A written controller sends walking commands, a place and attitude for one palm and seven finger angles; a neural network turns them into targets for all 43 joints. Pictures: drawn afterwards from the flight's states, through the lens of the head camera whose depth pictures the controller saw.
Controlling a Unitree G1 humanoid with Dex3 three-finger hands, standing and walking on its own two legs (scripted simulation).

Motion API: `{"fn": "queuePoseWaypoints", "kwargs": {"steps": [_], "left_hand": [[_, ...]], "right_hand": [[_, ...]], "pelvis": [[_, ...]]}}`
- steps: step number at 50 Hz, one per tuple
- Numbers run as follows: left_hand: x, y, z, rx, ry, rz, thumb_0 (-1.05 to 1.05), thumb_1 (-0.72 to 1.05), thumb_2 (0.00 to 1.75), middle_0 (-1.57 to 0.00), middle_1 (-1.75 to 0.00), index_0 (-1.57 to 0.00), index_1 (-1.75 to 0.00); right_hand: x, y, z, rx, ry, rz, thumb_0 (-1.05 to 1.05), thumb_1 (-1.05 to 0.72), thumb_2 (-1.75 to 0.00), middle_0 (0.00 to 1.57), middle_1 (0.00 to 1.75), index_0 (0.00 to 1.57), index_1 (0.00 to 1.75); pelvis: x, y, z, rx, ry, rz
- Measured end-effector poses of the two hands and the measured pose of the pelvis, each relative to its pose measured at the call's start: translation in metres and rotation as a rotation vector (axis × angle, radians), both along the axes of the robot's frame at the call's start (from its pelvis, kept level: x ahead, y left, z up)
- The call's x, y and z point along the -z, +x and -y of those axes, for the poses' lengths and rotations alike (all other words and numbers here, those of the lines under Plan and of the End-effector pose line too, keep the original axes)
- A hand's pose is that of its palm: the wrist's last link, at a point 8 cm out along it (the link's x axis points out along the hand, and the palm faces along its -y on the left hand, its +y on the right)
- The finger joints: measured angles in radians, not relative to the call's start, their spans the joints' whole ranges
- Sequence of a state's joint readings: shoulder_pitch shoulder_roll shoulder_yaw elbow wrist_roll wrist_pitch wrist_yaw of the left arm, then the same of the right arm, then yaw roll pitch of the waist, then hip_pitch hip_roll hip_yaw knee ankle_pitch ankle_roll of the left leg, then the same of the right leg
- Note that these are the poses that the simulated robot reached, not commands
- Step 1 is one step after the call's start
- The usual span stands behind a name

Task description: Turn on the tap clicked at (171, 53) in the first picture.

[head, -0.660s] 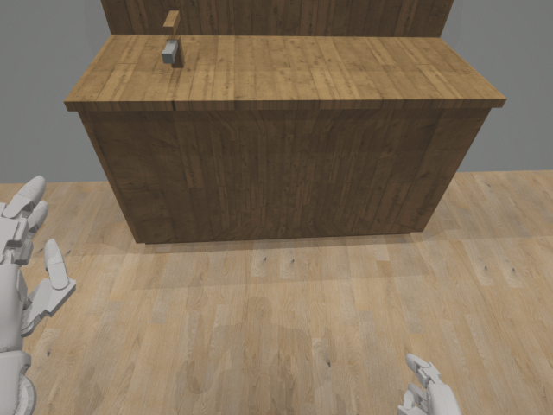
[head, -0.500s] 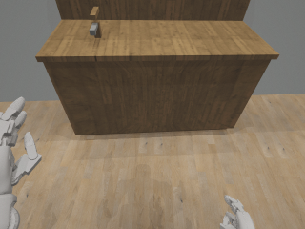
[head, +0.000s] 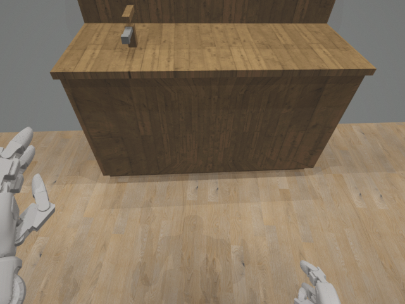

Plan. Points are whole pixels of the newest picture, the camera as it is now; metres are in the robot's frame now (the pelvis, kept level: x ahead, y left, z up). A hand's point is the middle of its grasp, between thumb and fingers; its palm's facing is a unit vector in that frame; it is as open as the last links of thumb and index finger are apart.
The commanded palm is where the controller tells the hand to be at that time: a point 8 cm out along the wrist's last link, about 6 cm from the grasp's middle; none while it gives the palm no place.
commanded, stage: walk to a spot facing it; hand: left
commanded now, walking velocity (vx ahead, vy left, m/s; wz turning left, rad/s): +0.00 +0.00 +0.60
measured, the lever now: (125, 39) +0.99 +0.35 +0.08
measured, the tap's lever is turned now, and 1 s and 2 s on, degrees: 0 0 0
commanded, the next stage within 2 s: none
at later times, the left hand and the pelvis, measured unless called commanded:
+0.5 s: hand (11, 271) +0.13 +0.24 +0.17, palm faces +0.52 -0.73 -0.44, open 7.4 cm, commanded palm +0.07 +0.28 +0.18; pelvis -0.03 -0.03 +0.00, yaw +12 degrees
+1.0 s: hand out of the picture +0.00 +0.29 +0.19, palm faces +0.80 -0.49 -0.35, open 7.4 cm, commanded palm -0.06 +0.30 +0.18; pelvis -0.05 -0.02 +0.00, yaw +31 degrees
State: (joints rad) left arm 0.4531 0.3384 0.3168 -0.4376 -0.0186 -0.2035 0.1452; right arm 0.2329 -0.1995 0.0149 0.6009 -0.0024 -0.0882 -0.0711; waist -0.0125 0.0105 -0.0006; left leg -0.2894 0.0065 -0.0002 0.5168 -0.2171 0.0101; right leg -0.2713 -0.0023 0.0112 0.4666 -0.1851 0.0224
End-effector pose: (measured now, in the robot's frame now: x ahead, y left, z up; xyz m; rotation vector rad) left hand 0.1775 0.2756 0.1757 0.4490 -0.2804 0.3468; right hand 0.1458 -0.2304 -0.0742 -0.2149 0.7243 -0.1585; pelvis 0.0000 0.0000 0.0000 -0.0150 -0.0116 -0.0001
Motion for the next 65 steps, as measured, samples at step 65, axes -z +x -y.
{"fn": "queuePoseWaypoints", "kwargs": {"steps": [65], "left_hand": [[-0.012, -0.192, -0.003, -0.670, 0.062, -0.044, 0.02, 0.89, 0.90, -0.21, -0.31, -0.21, -0.31]], "right_hand": [[0.033, 0.121, -0.092, -0.676, -0.015, -0.125, 0.02, -0.91, -0.90, 0.21, 0.30, 0.21, 0.30]], "pelvis": [[0.004, 0.011, 0.037, -0.682, 0.044, 0.004]]}}
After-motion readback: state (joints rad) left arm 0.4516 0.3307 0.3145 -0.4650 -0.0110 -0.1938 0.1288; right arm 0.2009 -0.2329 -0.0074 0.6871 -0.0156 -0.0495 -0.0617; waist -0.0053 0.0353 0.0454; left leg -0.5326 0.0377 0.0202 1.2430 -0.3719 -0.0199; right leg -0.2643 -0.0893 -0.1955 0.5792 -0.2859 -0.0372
